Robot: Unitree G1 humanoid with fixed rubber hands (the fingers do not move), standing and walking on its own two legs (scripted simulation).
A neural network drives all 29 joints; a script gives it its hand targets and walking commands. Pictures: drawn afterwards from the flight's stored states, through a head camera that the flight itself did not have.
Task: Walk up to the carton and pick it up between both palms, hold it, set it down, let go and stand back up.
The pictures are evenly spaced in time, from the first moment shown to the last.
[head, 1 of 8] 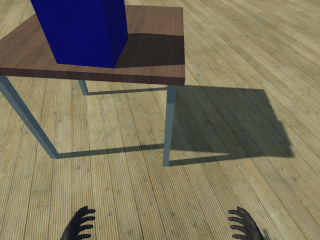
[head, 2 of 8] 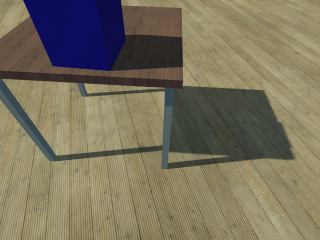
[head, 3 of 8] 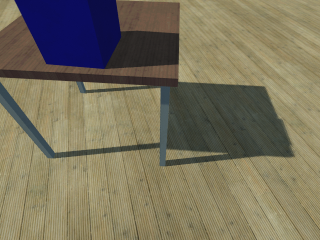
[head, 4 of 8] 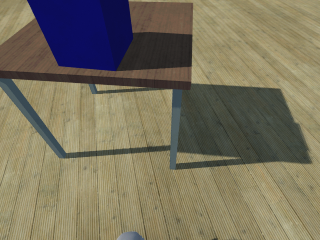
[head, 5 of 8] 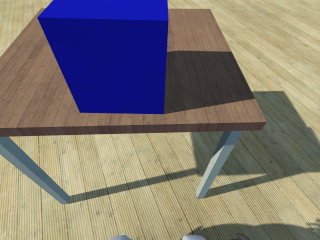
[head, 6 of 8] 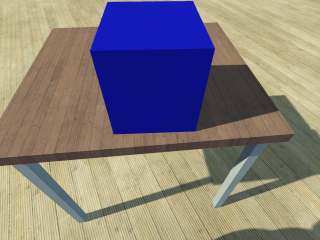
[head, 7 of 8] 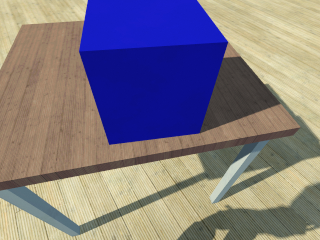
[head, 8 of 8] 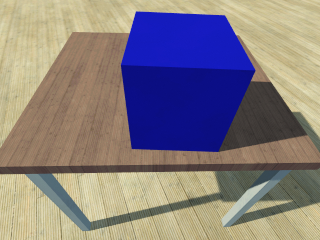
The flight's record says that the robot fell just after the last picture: no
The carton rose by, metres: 0.00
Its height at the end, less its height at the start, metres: +0.00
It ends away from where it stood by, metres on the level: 0.00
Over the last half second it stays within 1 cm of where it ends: yes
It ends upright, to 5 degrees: yes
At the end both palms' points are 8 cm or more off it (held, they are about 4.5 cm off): yes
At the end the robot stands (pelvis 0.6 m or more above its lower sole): yes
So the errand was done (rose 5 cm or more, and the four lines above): no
